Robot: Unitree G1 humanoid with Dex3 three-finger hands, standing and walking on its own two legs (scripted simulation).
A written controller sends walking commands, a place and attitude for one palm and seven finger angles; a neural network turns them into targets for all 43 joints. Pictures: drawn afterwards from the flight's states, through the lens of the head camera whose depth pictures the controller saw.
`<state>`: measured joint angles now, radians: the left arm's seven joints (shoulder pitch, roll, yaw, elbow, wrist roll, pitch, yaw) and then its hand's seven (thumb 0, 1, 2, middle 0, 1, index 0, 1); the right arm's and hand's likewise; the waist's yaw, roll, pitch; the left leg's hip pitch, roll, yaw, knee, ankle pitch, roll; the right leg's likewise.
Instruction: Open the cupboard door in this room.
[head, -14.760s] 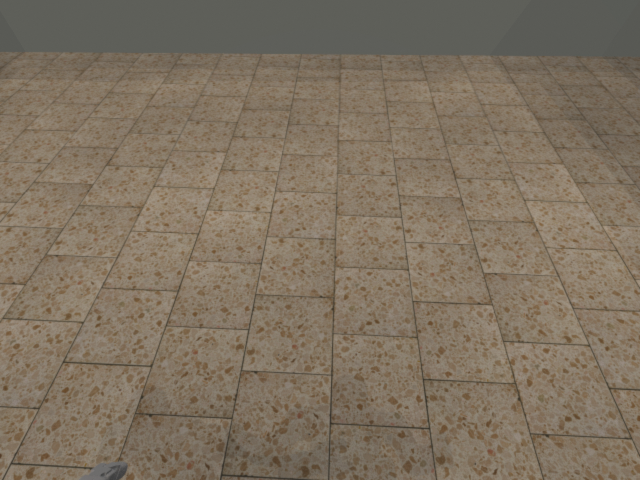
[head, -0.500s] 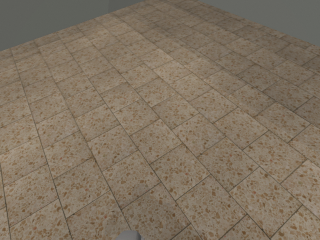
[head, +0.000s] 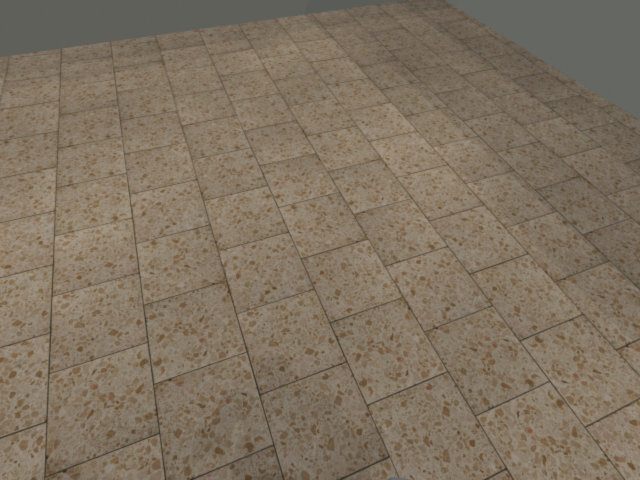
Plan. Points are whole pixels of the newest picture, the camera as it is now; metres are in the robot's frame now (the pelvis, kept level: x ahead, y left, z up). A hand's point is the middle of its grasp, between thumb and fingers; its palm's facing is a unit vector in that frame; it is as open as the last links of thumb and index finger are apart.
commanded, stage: turn or walk to find it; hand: left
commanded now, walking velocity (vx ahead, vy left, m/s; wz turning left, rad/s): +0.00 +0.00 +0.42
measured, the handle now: out of the picture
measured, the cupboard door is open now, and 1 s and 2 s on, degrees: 0 0 0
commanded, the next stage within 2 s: stand and wait in 1.46 s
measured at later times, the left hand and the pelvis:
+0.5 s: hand out of the picture -0.03 +0.17 -0.17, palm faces +0.27 -0.93 -0.24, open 7.4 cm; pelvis -0.03 -0.03 -0.01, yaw +14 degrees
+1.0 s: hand out of the picture -0.05 +0.19 -0.16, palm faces +0.45 -0.85 -0.28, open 7.4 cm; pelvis -0.05 -0.04 -0.01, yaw +26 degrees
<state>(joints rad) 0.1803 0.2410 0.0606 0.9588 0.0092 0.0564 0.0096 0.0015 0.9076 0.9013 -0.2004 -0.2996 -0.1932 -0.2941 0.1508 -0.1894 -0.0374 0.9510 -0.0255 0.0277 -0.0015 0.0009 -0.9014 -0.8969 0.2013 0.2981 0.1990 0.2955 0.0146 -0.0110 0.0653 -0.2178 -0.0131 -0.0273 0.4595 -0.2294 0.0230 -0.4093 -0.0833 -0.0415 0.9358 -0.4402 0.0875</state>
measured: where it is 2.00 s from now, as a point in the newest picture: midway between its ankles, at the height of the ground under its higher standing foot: outside the picture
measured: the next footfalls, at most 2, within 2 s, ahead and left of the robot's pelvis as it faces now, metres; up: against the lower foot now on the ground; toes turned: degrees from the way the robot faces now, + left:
right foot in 0.14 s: +0.04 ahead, -0.14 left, +0.00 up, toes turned -1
left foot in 0.58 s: -0.05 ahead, +0.11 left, +0.00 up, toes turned +21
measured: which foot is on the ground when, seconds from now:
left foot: down 0.00-0.14, up 0.16-0.56, down 0.58-1.00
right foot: up 0.00-0.12, down 0.14-0.58, up 0.60-0.98, down 1.00-1.00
